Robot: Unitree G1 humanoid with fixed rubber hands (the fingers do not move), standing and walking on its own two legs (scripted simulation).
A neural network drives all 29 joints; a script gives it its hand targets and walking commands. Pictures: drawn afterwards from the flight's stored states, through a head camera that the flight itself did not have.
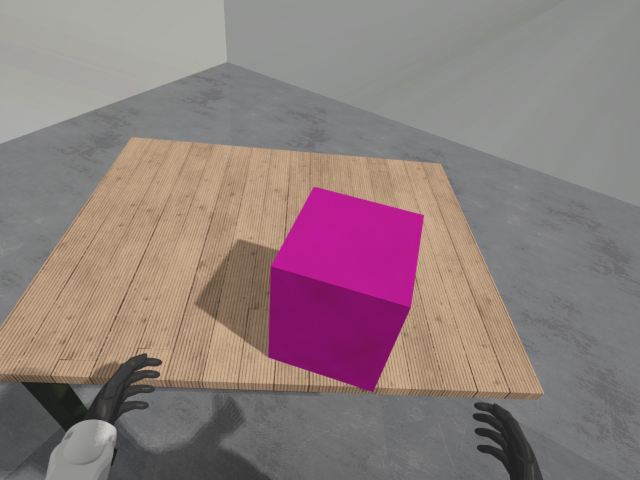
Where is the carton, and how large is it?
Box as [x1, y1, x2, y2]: [268, 187, 423, 391]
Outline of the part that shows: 313,187 271,265 268,357 372,391 410,307 423,215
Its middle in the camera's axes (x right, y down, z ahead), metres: +0.04 +0.08 +0.69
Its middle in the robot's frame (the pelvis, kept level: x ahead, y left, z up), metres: +0.44 -0.06 -0.05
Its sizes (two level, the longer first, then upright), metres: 0.210 0.200 0.250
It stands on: a table, 0.58 m high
